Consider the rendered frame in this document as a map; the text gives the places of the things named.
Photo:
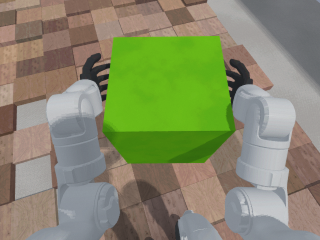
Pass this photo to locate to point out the robot left upper arm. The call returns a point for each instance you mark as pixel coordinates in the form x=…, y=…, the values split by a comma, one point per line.
x=85, y=213

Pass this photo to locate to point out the right robot thigh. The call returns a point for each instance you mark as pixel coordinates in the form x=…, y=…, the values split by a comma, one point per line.
x=194, y=226

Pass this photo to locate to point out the right robot hand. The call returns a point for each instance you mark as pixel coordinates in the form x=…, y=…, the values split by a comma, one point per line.
x=240, y=79

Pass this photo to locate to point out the robot right shin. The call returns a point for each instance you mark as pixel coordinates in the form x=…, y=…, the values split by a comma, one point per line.
x=188, y=212

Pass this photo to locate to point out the carton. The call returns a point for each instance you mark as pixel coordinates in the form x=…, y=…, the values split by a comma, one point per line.
x=167, y=99

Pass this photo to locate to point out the left robot hand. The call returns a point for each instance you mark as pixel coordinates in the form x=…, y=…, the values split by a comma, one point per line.
x=90, y=73

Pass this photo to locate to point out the robot right upper arm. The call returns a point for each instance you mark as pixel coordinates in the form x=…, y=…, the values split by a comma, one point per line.
x=257, y=214

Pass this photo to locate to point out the left robot forearm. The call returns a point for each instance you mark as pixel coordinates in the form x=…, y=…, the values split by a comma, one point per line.
x=72, y=124

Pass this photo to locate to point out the right robot forearm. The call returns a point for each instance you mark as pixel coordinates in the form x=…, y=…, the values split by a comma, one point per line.
x=268, y=125

